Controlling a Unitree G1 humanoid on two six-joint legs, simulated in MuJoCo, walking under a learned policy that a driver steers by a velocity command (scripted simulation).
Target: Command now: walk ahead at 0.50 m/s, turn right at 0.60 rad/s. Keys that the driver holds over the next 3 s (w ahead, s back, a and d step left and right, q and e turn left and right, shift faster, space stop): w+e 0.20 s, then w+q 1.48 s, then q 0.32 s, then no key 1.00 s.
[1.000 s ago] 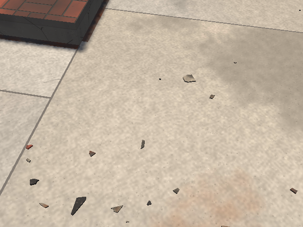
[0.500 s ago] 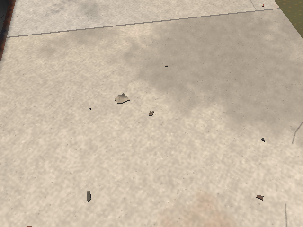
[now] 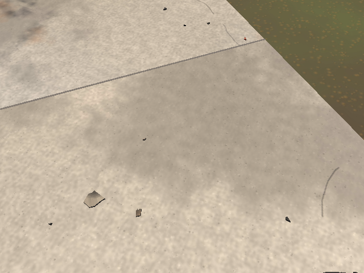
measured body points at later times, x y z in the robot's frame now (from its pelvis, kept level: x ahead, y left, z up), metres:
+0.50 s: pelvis +0.25 -0.07 +0.00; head +0.29 -0.09 +0.44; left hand +0.50 +0.14 -0.07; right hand +0.22 -0.35 -0.14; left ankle +0.11 +0.11 -0.65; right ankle +0.32 -0.18 -0.73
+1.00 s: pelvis +0.52 -0.03 -0.02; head +0.56 -0.01 +0.43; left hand +0.52 +0.26 -0.14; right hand +0.74 -0.26 -0.11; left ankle +0.60 +0.06 -0.73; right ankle +0.34 -0.19 -0.67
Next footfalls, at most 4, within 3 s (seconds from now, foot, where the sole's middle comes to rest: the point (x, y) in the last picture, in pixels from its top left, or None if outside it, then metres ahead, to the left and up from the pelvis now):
0.42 right None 0.36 -0.19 -0.76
0.96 left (177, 229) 0.64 0.07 -0.76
1.44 right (204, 159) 0.97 -0.04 -0.76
1.94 left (126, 146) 1.03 0.32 -0.76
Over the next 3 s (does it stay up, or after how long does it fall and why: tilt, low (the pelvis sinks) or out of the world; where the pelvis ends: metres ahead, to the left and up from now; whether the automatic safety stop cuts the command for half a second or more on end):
stays up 1.10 0.20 0.01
